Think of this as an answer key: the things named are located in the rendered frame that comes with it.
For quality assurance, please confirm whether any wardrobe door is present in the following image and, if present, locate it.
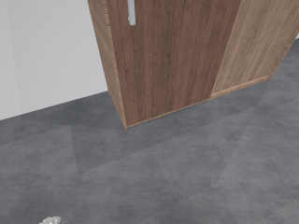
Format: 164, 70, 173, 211
211, 0, 299, 94
106, 0, 242, 126

